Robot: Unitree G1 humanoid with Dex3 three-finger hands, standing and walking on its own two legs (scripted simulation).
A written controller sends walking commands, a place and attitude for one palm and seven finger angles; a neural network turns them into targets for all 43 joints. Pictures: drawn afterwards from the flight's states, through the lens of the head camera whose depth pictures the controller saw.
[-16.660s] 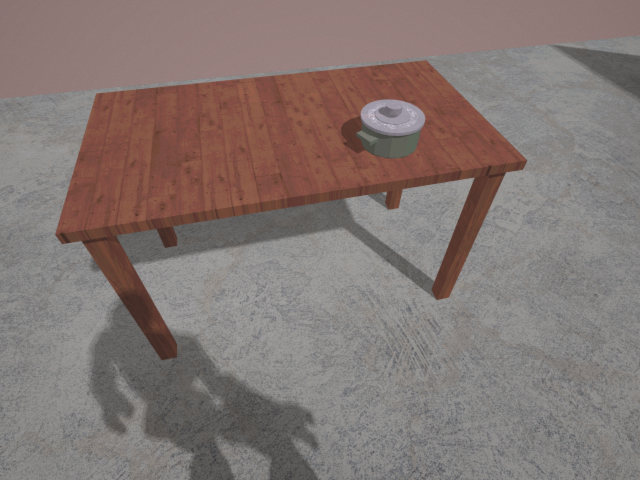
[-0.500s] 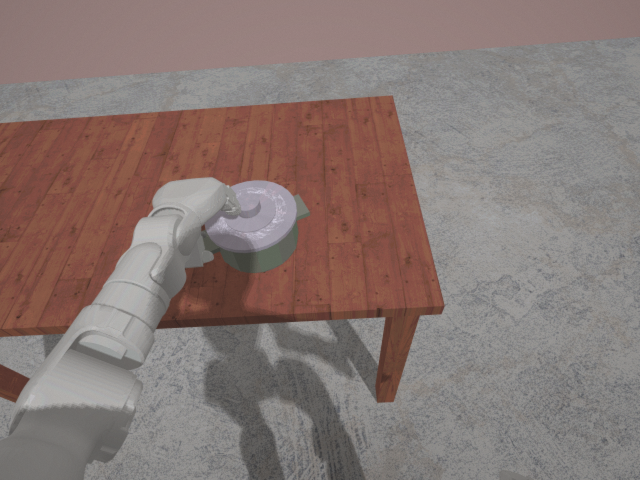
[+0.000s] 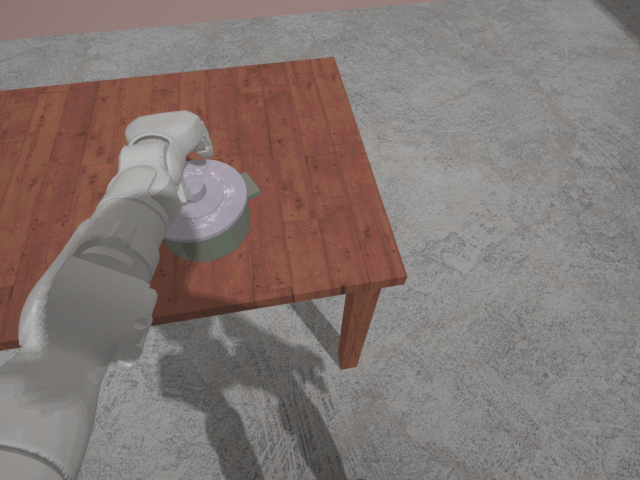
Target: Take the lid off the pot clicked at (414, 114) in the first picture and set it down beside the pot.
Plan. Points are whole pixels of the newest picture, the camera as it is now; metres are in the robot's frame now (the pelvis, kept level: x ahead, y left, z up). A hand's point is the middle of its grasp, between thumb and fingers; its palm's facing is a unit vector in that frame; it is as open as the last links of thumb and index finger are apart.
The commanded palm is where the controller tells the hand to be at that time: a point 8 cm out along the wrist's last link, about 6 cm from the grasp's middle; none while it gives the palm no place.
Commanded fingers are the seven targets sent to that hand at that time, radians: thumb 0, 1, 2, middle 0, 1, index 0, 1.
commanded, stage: move the open hand above the knob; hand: left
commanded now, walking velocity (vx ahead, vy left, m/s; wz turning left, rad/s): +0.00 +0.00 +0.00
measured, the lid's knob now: (191, 188) +0.55 +0.14 -0.01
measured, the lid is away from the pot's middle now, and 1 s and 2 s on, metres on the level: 0.00 0.00 0.00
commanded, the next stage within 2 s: lower the open fingers around the knob in 1.22 s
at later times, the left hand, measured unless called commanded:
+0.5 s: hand (172, 175) +0.51 +0.15 +0.07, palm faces -0.41 -0.07 -0.91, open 10.2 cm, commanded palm +0.53 +0.14 +0.12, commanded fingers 0.00 -0.24 1.27 -0.81 -0.08 -0.81 -0.08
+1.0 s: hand (178, 167) +0.52 +0.14 +0.07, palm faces -0.40 -0.07 -0.91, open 10.2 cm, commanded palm +0.54 +0.14 +0.12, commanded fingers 0.00 -0.24 1.27 -0.81 -0.08 -0.81 -0.08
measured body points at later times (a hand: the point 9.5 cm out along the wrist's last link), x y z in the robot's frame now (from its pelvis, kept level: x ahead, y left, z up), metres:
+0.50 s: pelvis +0.01 +0.00 +0.00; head +0.10 -0.01 +0.44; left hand +0.53 +0.15 +0.12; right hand -0.01 -0.27 -0.14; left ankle -0.03 +0.08 -0.73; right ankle -0.02 -0.12 -0.73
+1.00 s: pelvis +0.00 +0.00 +0.00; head +0.10 -0.02 +0.44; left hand +0.54 +0.14 +0.12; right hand -0.03 -0.27 -0.14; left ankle -0.03 +0.08 -0.73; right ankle -0.02 -0.12 -0.73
